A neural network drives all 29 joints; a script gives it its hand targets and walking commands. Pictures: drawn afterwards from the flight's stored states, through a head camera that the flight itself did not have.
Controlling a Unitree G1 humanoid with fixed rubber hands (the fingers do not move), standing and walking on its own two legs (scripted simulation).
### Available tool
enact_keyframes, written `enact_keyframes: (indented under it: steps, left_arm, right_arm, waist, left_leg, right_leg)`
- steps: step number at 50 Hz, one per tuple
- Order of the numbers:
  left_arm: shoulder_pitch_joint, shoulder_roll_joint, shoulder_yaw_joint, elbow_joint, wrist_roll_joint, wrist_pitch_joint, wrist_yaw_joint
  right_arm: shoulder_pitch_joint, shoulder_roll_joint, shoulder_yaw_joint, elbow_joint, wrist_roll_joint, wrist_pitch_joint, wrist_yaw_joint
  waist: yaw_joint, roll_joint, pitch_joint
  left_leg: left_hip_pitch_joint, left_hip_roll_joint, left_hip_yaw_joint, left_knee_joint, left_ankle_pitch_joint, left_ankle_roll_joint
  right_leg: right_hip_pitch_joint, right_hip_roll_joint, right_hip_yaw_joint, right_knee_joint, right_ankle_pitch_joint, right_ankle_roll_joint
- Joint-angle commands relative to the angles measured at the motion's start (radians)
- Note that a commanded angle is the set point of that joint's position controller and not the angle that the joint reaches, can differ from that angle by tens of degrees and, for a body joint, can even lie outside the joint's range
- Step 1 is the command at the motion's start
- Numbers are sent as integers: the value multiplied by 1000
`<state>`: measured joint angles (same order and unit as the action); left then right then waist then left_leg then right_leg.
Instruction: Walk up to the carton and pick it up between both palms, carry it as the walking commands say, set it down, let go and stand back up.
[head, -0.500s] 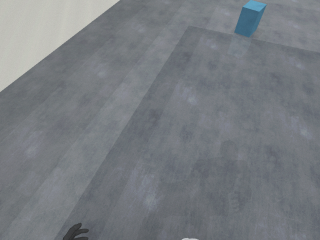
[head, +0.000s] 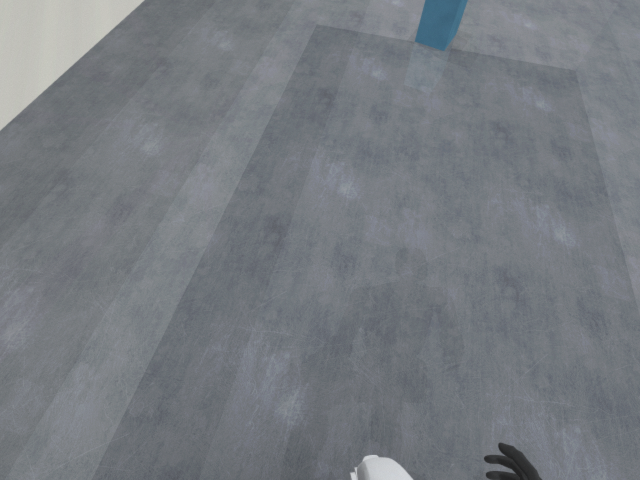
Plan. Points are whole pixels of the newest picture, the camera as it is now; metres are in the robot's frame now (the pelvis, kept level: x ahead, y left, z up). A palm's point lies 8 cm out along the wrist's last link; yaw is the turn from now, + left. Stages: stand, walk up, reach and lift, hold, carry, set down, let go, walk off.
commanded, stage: walk up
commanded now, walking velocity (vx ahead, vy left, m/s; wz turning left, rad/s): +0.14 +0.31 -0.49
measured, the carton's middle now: (443, 13) +2.57 -0.70 -0.62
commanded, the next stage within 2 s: none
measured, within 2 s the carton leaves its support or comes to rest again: neither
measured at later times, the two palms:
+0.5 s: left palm (118, 413) +0.21 +0.28 -0.13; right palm out of the picture +0.12 -0.22 -0.15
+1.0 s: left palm (180, 263) +0.45 +0.25 -0.13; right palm out of the picture +0.03 -0.09 -0.12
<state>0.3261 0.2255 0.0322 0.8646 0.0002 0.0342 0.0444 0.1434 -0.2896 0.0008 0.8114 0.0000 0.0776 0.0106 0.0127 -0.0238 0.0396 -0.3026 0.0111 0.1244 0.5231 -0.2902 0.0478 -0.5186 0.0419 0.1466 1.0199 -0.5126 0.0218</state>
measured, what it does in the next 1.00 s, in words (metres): walks ahead, turning right: right foot, then left foot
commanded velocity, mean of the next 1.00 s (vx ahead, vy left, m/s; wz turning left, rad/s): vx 0.18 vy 0.27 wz -0.26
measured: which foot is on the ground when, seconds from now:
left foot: down 0.00-0.30, up 0.32-0.54, down 0.56-1.00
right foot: up 0.00-0.28, down 0.30-0.58, up 0.60-1.00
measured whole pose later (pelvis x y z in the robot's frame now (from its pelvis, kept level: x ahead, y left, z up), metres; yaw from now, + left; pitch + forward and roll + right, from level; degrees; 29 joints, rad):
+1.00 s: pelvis +0.23 +0.08 -0.01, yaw -21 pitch +4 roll -3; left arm 0.09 0.23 0.03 0.90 0.00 0.03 -0.01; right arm 0.65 -0.20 0.00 0.92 0.00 0.00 0.00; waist -0.05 0.02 -0.06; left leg 0.05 -0.03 0.20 0.33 -0.46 0.09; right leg -0.63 -0.02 0.01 1.00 -0.33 0.04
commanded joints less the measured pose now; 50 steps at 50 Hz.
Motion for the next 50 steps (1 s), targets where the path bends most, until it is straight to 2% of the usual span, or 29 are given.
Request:
enact_keyframes:
  steps: [1, 4, 7, 10, 11, 12, 13, 14, 15, 16, 18, 20, 22, 23, 25, 27, 28, 29, 30, 31, 32, 33, 34, 35, 36, 37, 40, 45, 50]
  left_arm:
    - [-130, 173, 47, -109, 38, -9, -20]
    - [-111, 136, 30, -110, 38, 2, -41]
    - [-146, 142, 19, -119, 29, 11, -41]
    - [-142, 146, 8, -103, 32, 4, -36]
    - [-106, 145, 3, -90, 29, -4, -33]
    - [-20, 162, 9, -65, 29, -13, -26]
    - [77, 199, 31, -38, 34, -21, -14]
    - [146, 280, 63, -11, 42, -27, 2]
    - [152, 383, 77, 4, 44, -24, 18]
    - [135, 368, 68, 20, 32, -20, 33]
    - [-25, 308, 54, -14, 30, -11, 37]
    - [-146, 277, 47, -51, 29, -14, 24]
    - [-151, 274, 52, -65, 50, -13, 12]
    - [-149, 276, 51, -70, 58, -9, 9]
    - [-154, 281, 56, -78, 62, -4, 5]
    - [-177, 264, 57, -78, 53, -7, 3]
    - [-164, 215, 52, -68, 57, -13, 5]
    - [-95, 122, 32, -66, 50, -23, 6]
    - [-99, 105, 22, -71, 43, -22, 20]
    - [-156, 138, 26, -75, 38, -15, 25]
    - [-160, 142, 27, -65, 29, -15, 21]
    - [-161, 139, 30, -63, 21, -24, 10]
    - [-156, 138, 30, -44, 19, -32, 0]
    - [-189, 135, 32, -52, 22, -34, -21]
    - [-216, 139, 33, -54, 27, -31, -36]
    - [-247, 137, 31, -59, 26, -27, -42]
    - [-275, 125, 31, -58, 21, -28, -48]
    - [-371, 110, 26, -82, 14, -39, -70]
    - [-429, 85, 3, -81, -1, -66, -75]
  right_arm:
    - [157, -63, -64, -23, 20, -32, -34]
    - [116, -86, -84, -75, -2, -31, -45]
    - [105, -109, -94, -94, -15, -16, -32]
    - [130, -120, -97, -82, -25, -12, -27]
    - [140, -128, -97, -74, -21, -9, -27]
    - [132, -135, -98, -73, -17, -9, -27]
    - [139, -145, -100, -75, -19, -12, -26]
    - [157, -117, -97, -94, -22, -15, -19]
    - [154, -78, -86, -117, -12, -7, -11]
    - [96, -96, -88, -117, -16, 8, -3]
    - [44, -72, -79, -114, -25, 13, 6]
    - [81, -80, -73, -93, -11, 8, 9]
    - [107, -92, -73, -91, -11, 8, 15]
    - [106, -82, -68, -91, -9, 11, 17]
    - [137, -67, -60, -74, 4, 11, 13]
    - [266, -56, -63, -32, 16, -5, 1]
    - [345, -81, -75, 8, 15, -13, -10]
    - [398, -167, -94, 28, -16, -14, -15]
    - [349, -190, -93, 0, -33, -8, -15]
    - [287, -153, -86, -15, -34, -6, -18]
    - [262, -85, -64, -13, -28, -13, -19]
    - [297, -52, -55, 1, -31, -25, -24]
    - [345, -48, -57, 23, -38, -40, -22]
    - [406, -69, -73, 31, -34, -58, -16]
    - [408, -90, -81, 24, -30, -69, -17]
    - [392, -80, -76, 18, -27, -74, -17]
    - [395, -50, -64, 27, -25, -89, -16]
    - [499, -46, -70, 65, -28, -116, -9]
    - [570, -35, -65, 120, -36, -122, -12]
  waist:
    - [-70, 184, -132]
    - [-24, 161, -146]
    - [-18, 194, -127]
    - [-28, 193, -150]
    - [-16, 191, -172]
    - [26, 175, -215]
    - [80, 130, -276]
    - [107, -95, -311]
    - [95, -281, -303]
    - [87, -166, -233]
    - [48, -131, -45]
    - [0, -208, -37]
    - [-11, -233, -20]
    - [-11, -241, -7]
    - [-21, -263, -19]
    - [-86, -222, -108]
    - [-132, -78, -179]
    - [-131, 279, -254]
    - [-107, 312, -195]
    - [-110, 307, -138]
    - [-86, 244, -99]
    - [-95, 239, -122]
    - [-113, 244, -158]
    - [-141, 235, -187]
    - [-146, 216, -159]
    - [-144, 199, -109]
    - [-109, 168, 1]
    - [-117, 172, 48]
    - [-110, 207, 37]
  left_leg:
    - [414, 283, -43, -168, 431, 69]
    - [381, 267, 49, -140, 720, 70]
    - [332, 270, 57, -131, 659, 81]
    - [335, 269, 78, -43, 664, 59]
    - [335, 246, 105, 17, 682, 42]
    - [283, 210, 134, 119, 708, 20]
    - [166, 168, 116, 242, 619, -9]
    - [-72, 65, 81, 410, 104, -46]
    - [-319, -57, -24, 587, -329, -91]
    - [-321, -15, -176, 621, -312, -90]
    - [-301, 1, -204, 631, -209, -99]
    - [-209, 13, -195, 544, -165, -97]
    - [-133, 12, -206, 431, -210, -94]
    - [-88, -1, -196, 378, -237, -94]
    - [23, -21, -183, 245, -233, -93]
    - [297, -24, -121, -29, -85, -80]
    - [473, 19, -110, -146, 26, -86]
    - [559, 276, -312, -253, 102, -65]
    - [440, 413, -331, -234, 252, -34]
    - [364, 375, -280, -211, 433, -2]
    - [353, 311, -197, -146, 691, -33]
    - [437, 271, -141, -76, 913, -31]
    - [496, 256, -106, -97, 790, -25]
    - [531, 275, -151, -188, 388, -17]
    - [538, 292, -211, -247, 130, -6]
    - [517, 293, -234, -290, 26, -1]
    - [459, 263, -201, -347, 157, 10]
    - [510, 248, -180, -367, 271, 21]
    - [500, 202, -49, -224, 842, 30]
  right_leg:
    - [-339, -105, -185, 221, 74, -28]
    - [-249, -78, -236, 105, 129, -5]
    - [-186, -87, -271, -50, 152, -13]
    - [-69, -89, -281, -209, 178, -39]
    - [-2, -79, -279, -318, 212, -55]
    - [138, -59, -271, -423, 266, -74]
    - [328, -82, -168, -503, 347, -87]
    - [515, -267, 138, -531, 714, -132]
    - [619, -461, 527, -577, 983, -226]
    - [502, -481, 586, -642, 790, -249]
    - [242, -397, 486, -703, 403, -233]
    - [146, -346, 400, -731, 229, -202]
    - [51, -328, 424, -744, 18, -187]
    - [10, -320, 425, -761, -18, -183]
    - [-23, -304, 390, -751, 109, -169]
    - [-102, -231, 256, -617, 204, -113]
    - [-190, -149, 143, -458, 43, -75]
    - [-324, 1, -99, -120, -124, -28]
    - [-381, -24, -220, 16, -143, 9]
    - [-353, -75, -209, 132, -99, 2]
    - [-349, -86, -217, 165, -56, -4]
    - [-367, -78, -239, 178, -37, -4]
    - [-371, -86, -259, 185, -27, -9]
    - [-384, -91, -272, 189, 14, -15]
    - [-435, -105, -260, 219, 59, -14]
    - [-457, -119, -245, 209, 96, -9]
    - [-423, -109, -271, 110, 144, -1]
    - [-416, -82, -306, -4, 190, 4]
    - [-241, -37, -360, -203, 142, -16]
